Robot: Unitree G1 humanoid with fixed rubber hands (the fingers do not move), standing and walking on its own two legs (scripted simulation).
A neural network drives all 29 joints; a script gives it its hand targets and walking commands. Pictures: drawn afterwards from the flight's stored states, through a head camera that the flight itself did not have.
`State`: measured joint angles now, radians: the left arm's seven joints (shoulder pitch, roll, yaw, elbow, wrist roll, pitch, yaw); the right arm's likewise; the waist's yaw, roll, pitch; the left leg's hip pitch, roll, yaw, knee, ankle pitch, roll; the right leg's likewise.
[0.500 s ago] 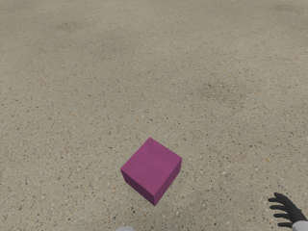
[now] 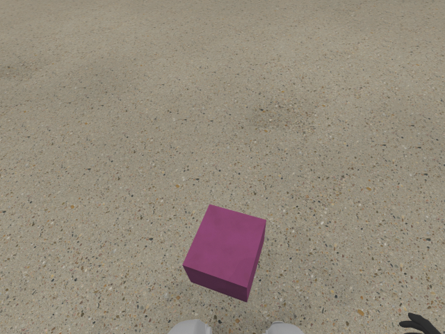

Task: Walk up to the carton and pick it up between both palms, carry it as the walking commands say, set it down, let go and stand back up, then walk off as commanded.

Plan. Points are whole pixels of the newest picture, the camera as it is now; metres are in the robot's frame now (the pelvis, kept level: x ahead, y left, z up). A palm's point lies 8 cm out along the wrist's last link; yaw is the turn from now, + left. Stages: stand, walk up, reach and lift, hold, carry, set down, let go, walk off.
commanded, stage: walk up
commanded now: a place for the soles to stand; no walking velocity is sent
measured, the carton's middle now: (227, 251) +0.52 +0.02 -0.63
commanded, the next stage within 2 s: none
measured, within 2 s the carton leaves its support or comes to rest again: neither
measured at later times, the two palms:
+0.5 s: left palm out of the picture +0.22 +0.52 -0.06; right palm out of the picture +0.04 -0.14 -0.09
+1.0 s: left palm out of the picture +0.29 +0.51 -0.08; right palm out of the picture -0.02 -0.09 -0.05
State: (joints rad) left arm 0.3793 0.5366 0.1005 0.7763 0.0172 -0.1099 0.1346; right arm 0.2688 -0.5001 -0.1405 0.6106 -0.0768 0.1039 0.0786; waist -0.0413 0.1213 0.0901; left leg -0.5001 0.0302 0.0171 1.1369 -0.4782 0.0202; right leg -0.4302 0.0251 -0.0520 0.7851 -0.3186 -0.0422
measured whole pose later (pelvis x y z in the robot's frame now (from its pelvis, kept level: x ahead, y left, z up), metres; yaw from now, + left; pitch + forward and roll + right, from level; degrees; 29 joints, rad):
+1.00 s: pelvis +0.06 +0.24 +0.02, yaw -27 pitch -2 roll -1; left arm 0.20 0.47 0.07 0.91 0.02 -0.03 0.00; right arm 0.24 -0.47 -0.05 0.82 -0.01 -0.04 0.00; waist -0.02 0.00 0.08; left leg -0.31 0.12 0.19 0.71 -0.36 0.02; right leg -0.30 0.00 0.01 0.62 -0.28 0.01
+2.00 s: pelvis +0.08 +0.20 +0.04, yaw -29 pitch -2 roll +1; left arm 0.09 0.43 0.01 1.06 0.01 -0.02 0.01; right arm 0.08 -0.42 -0.05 1.05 -0.02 0.00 0.02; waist -0.01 0.00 0.05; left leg -0.10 0.10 0.23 0.42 -0.27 -0.03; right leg -0.17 0.01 0.05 0.47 -0.27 -0.01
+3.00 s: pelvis +0.02 +0.26 -0.02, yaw -22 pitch +15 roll +0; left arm -0.48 0.33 0.15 0.70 0.02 0.34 -0.01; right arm -0.42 -0.38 -0.21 0.69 0.04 0.31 0.10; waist -0.05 0.01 0.11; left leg -0.84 0.04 0.08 0.89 -0.32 0.02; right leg -0.83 -0.07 -0.03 0.90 -0.33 0.03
